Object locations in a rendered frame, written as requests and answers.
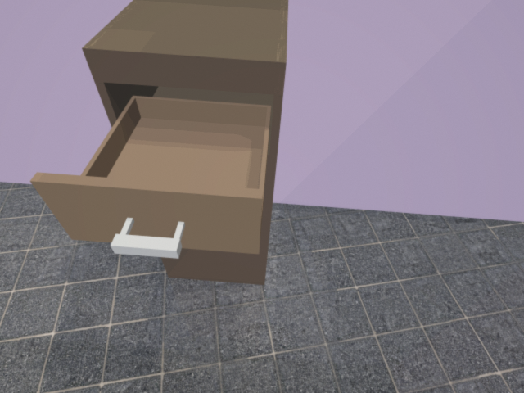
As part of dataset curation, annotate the handle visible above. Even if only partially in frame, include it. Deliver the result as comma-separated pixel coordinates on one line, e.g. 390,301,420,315
111,218,185,259

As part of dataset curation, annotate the drawer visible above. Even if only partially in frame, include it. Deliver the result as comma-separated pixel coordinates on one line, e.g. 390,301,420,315
30,96,271,254

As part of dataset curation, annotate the cabinet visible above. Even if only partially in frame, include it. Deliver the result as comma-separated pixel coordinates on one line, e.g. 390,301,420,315
82,0,288,285

